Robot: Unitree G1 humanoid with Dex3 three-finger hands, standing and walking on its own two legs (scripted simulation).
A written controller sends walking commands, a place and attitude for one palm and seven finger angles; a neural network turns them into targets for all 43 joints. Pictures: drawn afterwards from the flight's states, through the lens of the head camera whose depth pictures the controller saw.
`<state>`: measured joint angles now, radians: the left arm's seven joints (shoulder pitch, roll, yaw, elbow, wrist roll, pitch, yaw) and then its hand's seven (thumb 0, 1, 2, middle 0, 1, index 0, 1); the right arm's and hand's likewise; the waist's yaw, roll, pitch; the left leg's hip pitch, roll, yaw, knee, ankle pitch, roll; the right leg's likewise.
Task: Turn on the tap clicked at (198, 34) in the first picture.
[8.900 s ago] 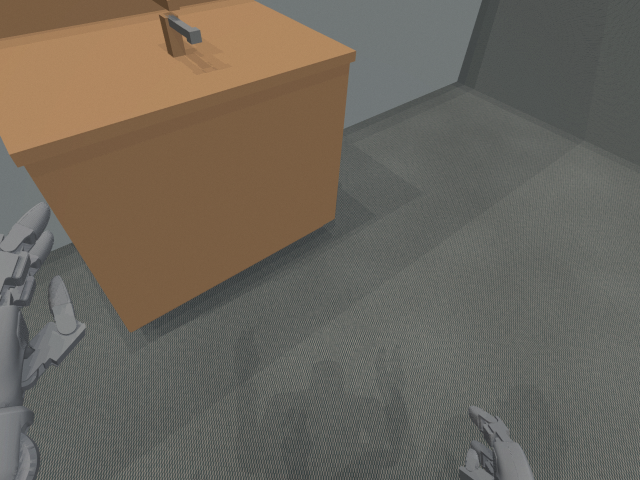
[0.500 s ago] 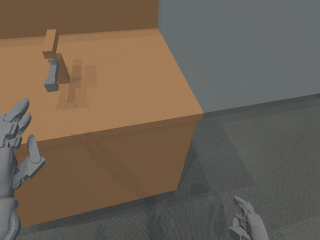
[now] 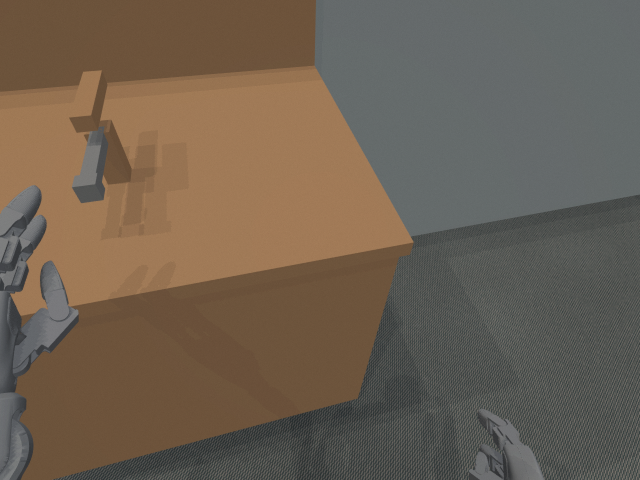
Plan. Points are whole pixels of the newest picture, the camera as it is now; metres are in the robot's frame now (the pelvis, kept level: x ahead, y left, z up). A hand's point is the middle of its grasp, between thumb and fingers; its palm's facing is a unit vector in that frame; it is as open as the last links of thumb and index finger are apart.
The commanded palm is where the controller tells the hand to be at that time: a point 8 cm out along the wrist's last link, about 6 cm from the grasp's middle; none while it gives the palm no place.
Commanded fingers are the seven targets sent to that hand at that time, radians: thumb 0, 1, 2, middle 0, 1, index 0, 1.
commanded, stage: shuffle to correct the standing spot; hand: left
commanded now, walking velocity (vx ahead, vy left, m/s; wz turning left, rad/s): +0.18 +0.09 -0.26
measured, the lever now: (89, 188) +0.43 +0.35 +0.12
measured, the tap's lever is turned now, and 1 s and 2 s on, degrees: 0 0 0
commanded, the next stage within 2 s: come to a stop and stand still in 0.60 s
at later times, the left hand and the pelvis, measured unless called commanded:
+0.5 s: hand (122, 246) +0.30 +0.23 +0.17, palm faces +0.34 -0.81 -0.47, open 7.4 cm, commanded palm +0.25 +0.27 +0.19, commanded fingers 0.00 0.90 0.90 -0.20 -0.30 -0.20 -0.30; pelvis +0.08 +0.00 -0.01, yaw -2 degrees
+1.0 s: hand (103, 188) +0.38 +0.29 +0.17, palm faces +0.37 -0.85 -0.38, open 7.4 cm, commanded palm +0.31 +0.32 +0.19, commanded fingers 0.00 0.90 0.90 -0.20 -0.30 -0.20 -0.30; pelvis +0.14 +0.05 +0.01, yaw -2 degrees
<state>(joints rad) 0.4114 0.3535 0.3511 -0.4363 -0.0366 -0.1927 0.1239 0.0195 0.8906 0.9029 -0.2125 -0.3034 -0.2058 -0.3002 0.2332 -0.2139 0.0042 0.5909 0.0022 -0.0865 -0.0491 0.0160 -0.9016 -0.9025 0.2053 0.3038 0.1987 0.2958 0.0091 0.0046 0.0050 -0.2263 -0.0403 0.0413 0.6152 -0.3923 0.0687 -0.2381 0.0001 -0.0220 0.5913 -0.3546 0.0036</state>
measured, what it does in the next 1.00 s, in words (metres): walks ahead: right foot, then left foot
